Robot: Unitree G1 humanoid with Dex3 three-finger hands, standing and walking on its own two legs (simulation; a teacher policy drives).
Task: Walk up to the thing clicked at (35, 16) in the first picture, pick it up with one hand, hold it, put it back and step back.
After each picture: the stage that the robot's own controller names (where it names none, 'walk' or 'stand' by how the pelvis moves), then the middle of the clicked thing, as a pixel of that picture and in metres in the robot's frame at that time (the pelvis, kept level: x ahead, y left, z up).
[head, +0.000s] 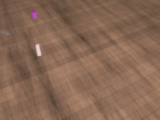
stand; (34, 13) +2.10 +0.72 -0.72
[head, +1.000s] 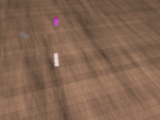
walk; (56, 20) +2.00 +0.33 -0.69
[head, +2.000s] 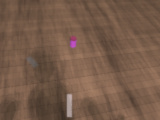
walk; (73, 41) +1.39 +0.09 -0.70
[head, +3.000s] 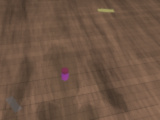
walk; (64, 73) +0.93 +0.13 -0.70
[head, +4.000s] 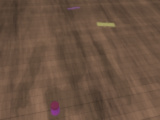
walk; (55, 108) +0.60 +0.17 -0.70
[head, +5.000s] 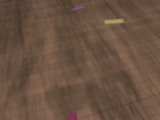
walk; out of the picture +0.49 +0.12 -0.66
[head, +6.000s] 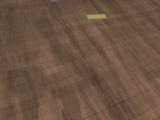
walk; out of the picture +0.40 +0.00 -0.68
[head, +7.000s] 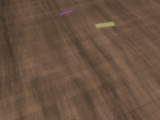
stand; out of the picture +0.37 +0.05 -0.70
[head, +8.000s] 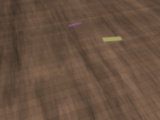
stand; out of the picture +0.33 +0.02 -0.72
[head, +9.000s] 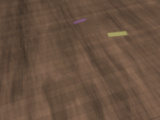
walk; out of the picture +0.36 +0.05 -0.71
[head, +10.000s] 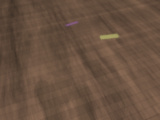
stand; out of the picture +0.35 +0.06 -0.71
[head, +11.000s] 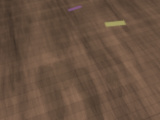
stand; out of the picture +0.27 +0.04 -0.70
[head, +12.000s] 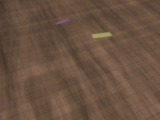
walk; out of the picture +0.28 +0.04 -0.72
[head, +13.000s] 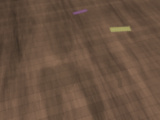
walk; out of the picture +0.23 +0.01 -0.68
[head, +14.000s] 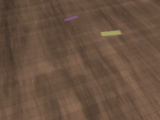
stand; out of the picture +0.24 +0.04 -0.68
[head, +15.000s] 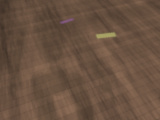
stand; out of the picture +0.25 +0.05 -0.72
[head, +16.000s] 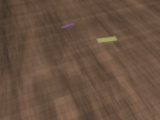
stand; out of the picture +0.23 +0.05 -0.73
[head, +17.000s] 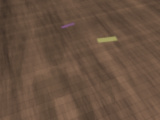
stand; out of the picture +0.23 +0.05 -0.72
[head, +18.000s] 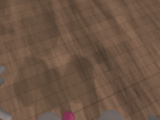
go down; (68, 118) +0.28 +0.04 -0.49
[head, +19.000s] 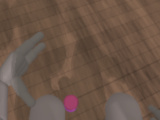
go down; (70, 103) +0.32 +0.04 -0.35
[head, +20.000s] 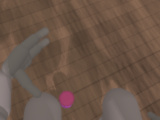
go down; (66, 99) +0.33 +0.04 -0.34
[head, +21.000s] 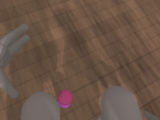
go down; (65, 99) +0.34 +0.04 -0.32
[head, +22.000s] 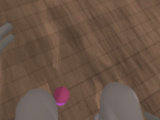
go down; (60, 96) +0.33 +0.05 -0.30
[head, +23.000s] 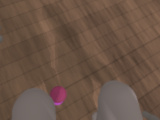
go down; (57, 96) +0.33 +0.05 -0.29
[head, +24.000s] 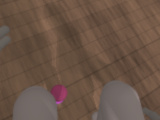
go down; (58, 94) +0.33 +0.05 -0.28
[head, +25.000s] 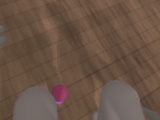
go down; (58, 94) +0.33 +0.05 -0.28
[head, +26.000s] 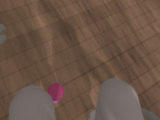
go down; (55, 93) +0.33 +0.05 -0.27
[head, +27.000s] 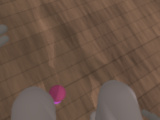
close in; (56, 94) +0.33 +0.05 -0.29
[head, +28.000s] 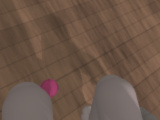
go down; (47, 89) +0.33 +0.06 -0.26
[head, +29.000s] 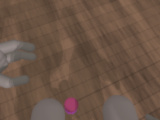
hold; (71, 106) +0.33 +0.04 -0.38
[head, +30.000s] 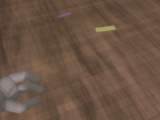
hold; out of the picture +0.25 +0.04 -0.66
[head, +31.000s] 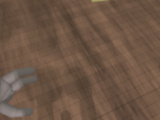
go down; out of the picture +0.27 +0.04 -0.59
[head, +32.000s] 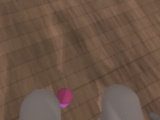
go down; (63, 97) +0.34 +0.04 -0.29
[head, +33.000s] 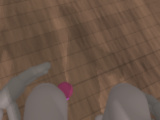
go down; (63, 92) +0.35 +0.06 -0.28
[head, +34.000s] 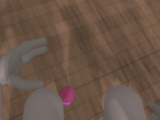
go down; (66, 95) +0.34 +0.05 -0.30
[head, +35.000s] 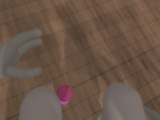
go down; (64, 94) +0.34 +0.05 -0.29
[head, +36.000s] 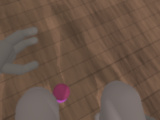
go down; (61, 93) +0.34 +0.05 -0.28
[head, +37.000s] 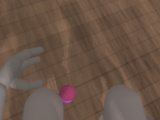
rise; (67, 94) +0.34 +0.04 -0.31
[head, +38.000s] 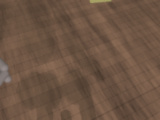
hold; out of the picture +0.29 +0.03 -0.57
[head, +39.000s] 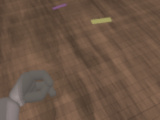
hold; out of the picture +0.26 +0.04 -0.66
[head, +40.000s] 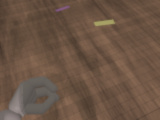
crouch; out of the picture +0.26 +0.03 -0.64
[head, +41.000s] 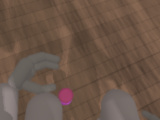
withdraw; (65, 96) +0.34 +0.04 -0.35
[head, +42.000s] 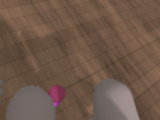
hold; (54, 97) +0.36 +0.04 -0.23
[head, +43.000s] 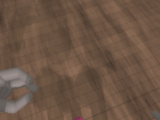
crouch; out of the picture +0.31 +0.04 -0.52
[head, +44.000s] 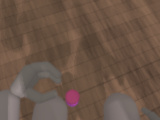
crouch; (72, 98) +0.34 +0.04 -0.37
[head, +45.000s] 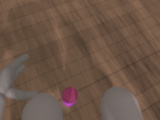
rise; (69, 97) +0.35 +0.03 -0.29
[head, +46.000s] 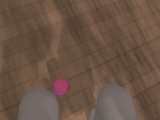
stand; (60, 86) +0.34 +0.05 -0.35
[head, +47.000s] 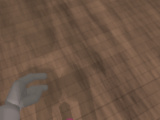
stand; out of the picture +0.29 +0.03 -0.55
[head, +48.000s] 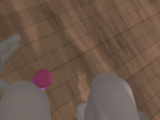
rise; (41, 80) +0.36 +0.06 -0.26
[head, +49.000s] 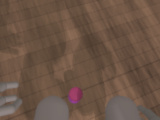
hold; (75, 95) +0.35 +0.03 -0.39
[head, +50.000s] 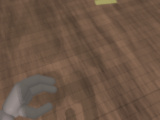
crouch; out of the picture +0.31 +0.03 -0.59
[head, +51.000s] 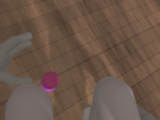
rise; (49, 82) +0.37 +0.06 -0.28
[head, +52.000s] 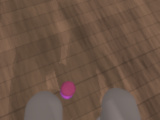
lower; (67, 90) +0.36 +0.03 -0.34
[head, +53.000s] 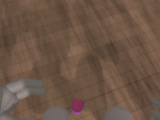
hold; (77, 106) +0.34 +0.03 -0.46
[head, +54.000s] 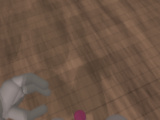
hold; (80, 117) +0.33 +0.02 -0.49
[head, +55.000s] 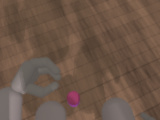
crouch; (73, 99) +0.35 +0.04 -0.42
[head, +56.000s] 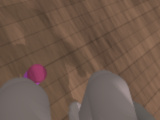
rise; (34, 76) +0.38 +0.07 -0.24
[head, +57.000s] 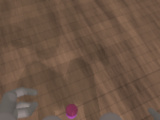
hold; (71, 111) +0.33 +0.03 -0.51
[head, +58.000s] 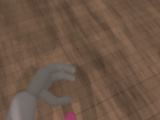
crouch; (70, 119) +0.33 +0.03 -0.56
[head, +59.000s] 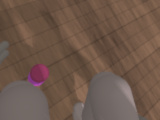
withdraw; (37, 75) +0.38 +0.07 -0.25
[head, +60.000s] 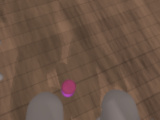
lower; (68, 88) +0.38 +0.04 -0.36
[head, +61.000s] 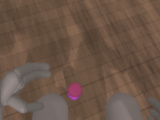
rise; (74, 91) +0.37 +0.03 -0.36
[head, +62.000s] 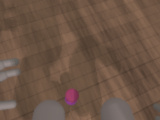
stand; (71, 97) +0.36 +0.03 -0.41
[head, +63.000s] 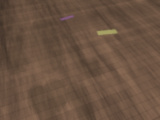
stand; out of the picture +0.28 +0.02 -0.65
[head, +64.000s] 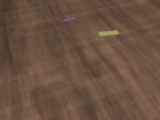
stand; out of the picture +0.29 +0.02 -0.66
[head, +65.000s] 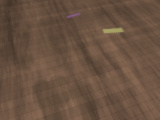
stand; out of the picture +0.29 +0.03 -0.66
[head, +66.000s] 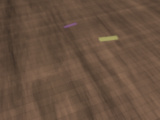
stand; out of the picture +0.31 +0.03 -0.72
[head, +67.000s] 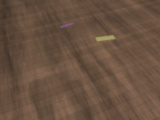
stand; out of the picture +0.29 +0.04 -0.72
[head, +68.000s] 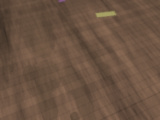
walk; out of the picture +0.34 +0.01 -0.70
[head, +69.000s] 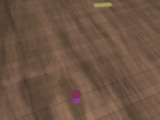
walk; (76, 96) +0.61 +0.01 -0.71
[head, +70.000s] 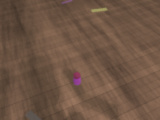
stand; (77, 78) +0.92 +0.12 -0.71
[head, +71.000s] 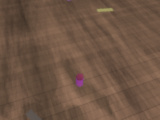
stand; (79, 80) +0.89 +0.03 -0.72
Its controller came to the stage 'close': yes
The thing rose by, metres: 0.00
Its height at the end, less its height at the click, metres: +0.00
